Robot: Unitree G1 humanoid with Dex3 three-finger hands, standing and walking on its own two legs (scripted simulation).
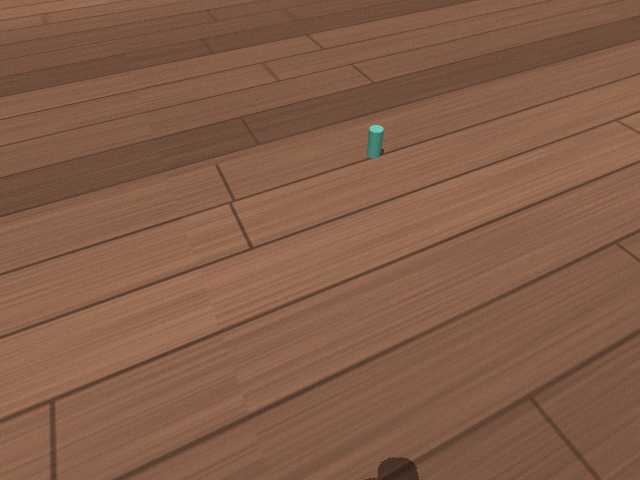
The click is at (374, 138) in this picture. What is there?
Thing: squat round
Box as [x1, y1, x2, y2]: [367, 125, 383, 158]
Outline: 379,125 372,125 369,128 367,155 372,158 378,157 380,154 383,128
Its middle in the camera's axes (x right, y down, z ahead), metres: +0.30 -0.51 +2.03
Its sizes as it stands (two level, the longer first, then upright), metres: 0.073 0.073 0.157
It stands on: the floor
